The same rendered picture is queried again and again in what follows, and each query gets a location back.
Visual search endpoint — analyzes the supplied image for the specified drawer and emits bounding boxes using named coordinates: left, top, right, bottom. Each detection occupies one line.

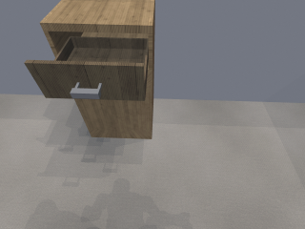
left=24, top=36, right=149, bottom=101

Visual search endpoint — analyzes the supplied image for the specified cabinet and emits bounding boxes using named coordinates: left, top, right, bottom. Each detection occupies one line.
left=40, top=0, right=155, bottom=139

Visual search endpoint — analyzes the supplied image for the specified handle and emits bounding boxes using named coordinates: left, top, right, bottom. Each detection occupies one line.
left=70, top=82, right=102, bottom=99

